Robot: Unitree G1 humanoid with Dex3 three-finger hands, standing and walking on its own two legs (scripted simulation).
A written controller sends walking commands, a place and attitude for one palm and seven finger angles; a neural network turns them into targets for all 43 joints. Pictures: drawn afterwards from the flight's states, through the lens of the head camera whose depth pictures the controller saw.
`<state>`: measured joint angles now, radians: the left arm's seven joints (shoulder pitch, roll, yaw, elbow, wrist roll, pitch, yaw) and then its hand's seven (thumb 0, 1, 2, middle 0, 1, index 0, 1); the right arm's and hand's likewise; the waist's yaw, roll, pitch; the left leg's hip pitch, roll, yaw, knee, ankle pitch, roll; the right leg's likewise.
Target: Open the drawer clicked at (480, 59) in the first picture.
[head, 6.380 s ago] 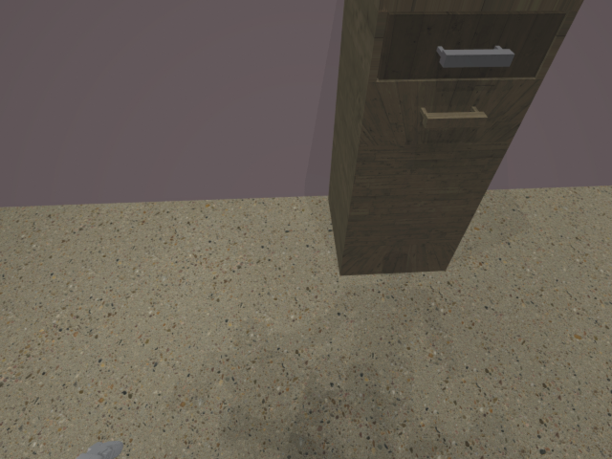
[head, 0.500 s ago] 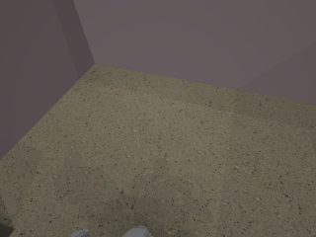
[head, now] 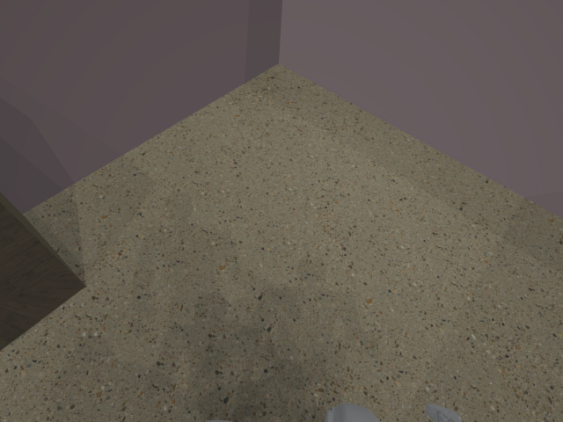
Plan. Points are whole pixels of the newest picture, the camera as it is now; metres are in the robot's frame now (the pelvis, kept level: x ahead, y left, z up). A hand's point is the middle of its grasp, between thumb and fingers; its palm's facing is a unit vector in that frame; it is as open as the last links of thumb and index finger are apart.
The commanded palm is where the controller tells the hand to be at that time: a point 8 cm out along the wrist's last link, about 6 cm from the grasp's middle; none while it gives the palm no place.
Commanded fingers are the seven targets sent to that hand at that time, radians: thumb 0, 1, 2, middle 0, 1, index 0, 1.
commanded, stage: turn to face it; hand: left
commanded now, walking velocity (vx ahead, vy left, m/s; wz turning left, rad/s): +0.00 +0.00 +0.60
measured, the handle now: out of the picture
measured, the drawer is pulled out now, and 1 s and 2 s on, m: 0.00 0.00 0.00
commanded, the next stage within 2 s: take the last steps up to it in 1.30 s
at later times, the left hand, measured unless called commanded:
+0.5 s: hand out of the picture +0.03 +0.18 -0.14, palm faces +0.30 -0.91 -0.27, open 7.4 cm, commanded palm none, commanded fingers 0.00 0.90 0.90 -0.20 -0.30 -0.20 -0.30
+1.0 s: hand out of the picture -0.04 +0.26 -0.15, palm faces +0.58 -0.78 -0.24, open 7.4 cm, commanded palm none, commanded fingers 0.00 0.90 0.90 -0.20 -0.30 -0.20 -0.30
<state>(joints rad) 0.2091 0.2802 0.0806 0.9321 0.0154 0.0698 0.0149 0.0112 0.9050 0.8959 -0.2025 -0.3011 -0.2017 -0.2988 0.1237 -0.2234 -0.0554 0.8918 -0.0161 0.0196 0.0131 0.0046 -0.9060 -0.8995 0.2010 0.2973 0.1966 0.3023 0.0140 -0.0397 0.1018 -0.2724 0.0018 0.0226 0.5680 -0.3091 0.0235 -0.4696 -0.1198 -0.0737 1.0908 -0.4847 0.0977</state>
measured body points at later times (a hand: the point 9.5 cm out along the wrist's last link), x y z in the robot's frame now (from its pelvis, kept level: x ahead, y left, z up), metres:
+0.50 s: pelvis +0.00 -0.03 +0.01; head +0.05 -0.04 +0.45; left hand +0.01 +0.23 -0.12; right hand +0.14 -0.26 -0.15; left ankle -0.06 +0.10 -0.66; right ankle +0.03 -0.14 -0.73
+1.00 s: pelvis -0.01 +0.02 +0.01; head +0.01 +0.06 +0.46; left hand -0.07 +0.30 -0.13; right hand +0.20 -0.14 -0.12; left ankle -0.05 +0.10 -0.73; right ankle +0.08 -0.12 -0.67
